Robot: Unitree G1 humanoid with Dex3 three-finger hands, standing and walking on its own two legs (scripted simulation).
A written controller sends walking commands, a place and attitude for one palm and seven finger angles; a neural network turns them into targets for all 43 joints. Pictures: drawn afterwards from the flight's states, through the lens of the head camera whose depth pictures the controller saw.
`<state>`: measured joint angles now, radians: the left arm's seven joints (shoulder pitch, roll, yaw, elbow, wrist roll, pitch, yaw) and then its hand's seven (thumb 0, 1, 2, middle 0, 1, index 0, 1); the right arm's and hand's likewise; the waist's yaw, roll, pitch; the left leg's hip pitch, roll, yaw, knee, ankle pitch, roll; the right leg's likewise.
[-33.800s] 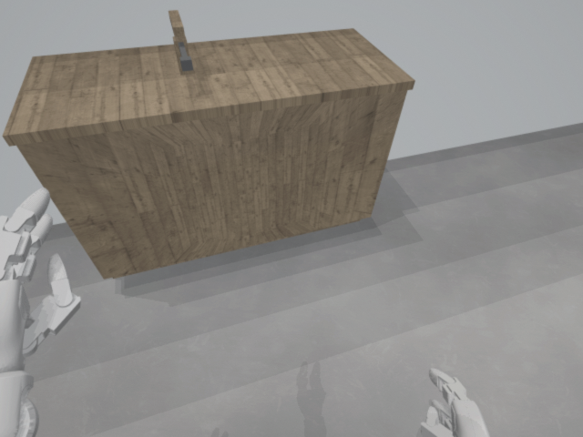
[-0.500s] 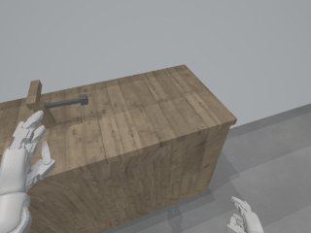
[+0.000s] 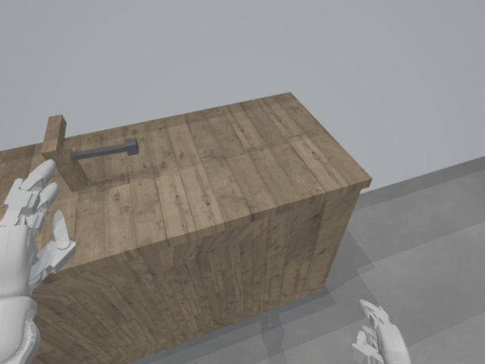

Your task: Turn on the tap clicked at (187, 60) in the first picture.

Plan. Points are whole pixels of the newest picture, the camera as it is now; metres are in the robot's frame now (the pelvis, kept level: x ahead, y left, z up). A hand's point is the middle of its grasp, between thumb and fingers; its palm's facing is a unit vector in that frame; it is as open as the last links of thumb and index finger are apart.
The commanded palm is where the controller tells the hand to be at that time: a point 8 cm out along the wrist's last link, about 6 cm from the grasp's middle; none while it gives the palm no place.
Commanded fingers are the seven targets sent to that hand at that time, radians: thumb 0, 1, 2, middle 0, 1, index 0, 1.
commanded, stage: step back with the hand held close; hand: left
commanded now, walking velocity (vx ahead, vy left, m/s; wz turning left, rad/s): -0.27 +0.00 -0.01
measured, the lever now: (131, 146) +0.54 +0.32 +0.05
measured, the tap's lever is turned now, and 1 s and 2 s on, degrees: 85 85 85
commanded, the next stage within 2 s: stop stepping back and stand still in 1.14 s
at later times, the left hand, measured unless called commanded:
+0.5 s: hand (19, 291) +0.15 +0.28 +0.15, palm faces +0.37 -0.83 -0.42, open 7.4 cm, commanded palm +0.10 +0.32 +0.17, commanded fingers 0.00 0.90 0.90 -0.20 -0.30 -0.20 -0.30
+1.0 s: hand out of the picture +0.07 +0.33 +0.16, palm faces +0.46 -0.80 -0.38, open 7.4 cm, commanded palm +0.00 +0.35 +0.17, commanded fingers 0.00 0.90 0.90 -0.20 -0.30 -0.20 -0.30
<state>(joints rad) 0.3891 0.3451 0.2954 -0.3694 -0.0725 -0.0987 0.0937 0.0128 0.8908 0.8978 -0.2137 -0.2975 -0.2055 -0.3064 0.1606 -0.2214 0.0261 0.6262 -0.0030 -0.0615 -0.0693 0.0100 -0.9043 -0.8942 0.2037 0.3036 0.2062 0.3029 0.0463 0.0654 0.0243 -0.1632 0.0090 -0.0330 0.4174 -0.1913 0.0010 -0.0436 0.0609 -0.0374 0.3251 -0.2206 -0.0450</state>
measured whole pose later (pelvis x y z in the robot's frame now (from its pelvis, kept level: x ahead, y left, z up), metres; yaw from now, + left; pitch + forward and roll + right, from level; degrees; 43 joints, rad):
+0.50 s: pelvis -0.06 +0.04 -0.01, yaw -1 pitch -1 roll -2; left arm 0.47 0.37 0.33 -0.47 -0.04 -0.15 0.13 0.01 0.89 0.90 -0.21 -0.30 -0.21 -0.31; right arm 0.18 -0.23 0.01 0.55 0.02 -0.01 -0.08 0.01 -0.90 -0.89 0.20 0.30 0.21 0.30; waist 0.02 0.04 0.04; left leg -0.34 -0.03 -0.01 0.45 -0.10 0.05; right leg -0.25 0.03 -0.01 0.41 -0.16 0.01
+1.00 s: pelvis -0.14 +0.06 -0.02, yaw +5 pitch -2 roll -6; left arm 0.37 0.41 0.37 -0.51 -0.01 -0.17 0.14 0.01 0.89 0.90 -0.22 -0.30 -0.21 -0.31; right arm 0.17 -0.19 -0.01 0.59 0.00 -0.06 -0.07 0.01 -0.91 -0.89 0.20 0.30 0.21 0.30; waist -0.01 0.05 0.05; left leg -0.47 0.00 -0.03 0.51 -0.04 0.09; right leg -0.37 0.14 0.04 0.94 -0.35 0.02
